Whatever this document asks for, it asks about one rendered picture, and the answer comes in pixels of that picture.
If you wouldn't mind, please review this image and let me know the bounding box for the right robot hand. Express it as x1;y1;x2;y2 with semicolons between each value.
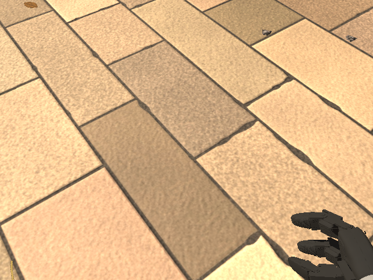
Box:
288;209;373;280

